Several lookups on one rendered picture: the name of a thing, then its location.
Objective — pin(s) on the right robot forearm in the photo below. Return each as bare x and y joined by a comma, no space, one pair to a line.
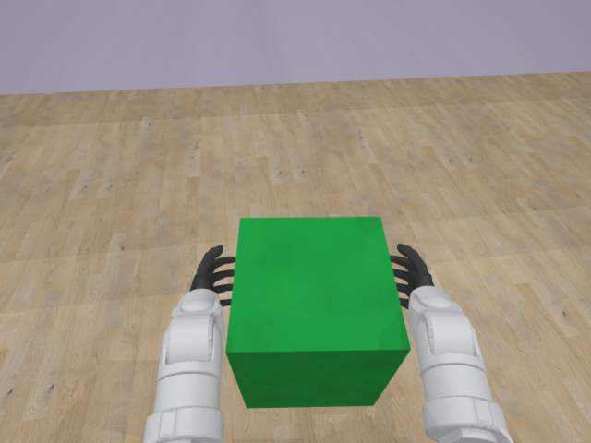
459,406

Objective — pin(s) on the carton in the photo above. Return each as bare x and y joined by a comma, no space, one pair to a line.
315,317

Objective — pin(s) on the left robot hand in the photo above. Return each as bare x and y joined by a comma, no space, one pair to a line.
205,278

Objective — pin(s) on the right robot hand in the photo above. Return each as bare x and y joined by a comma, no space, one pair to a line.
417,276

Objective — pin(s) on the left robot forearm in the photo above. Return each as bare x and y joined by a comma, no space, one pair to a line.
187,402

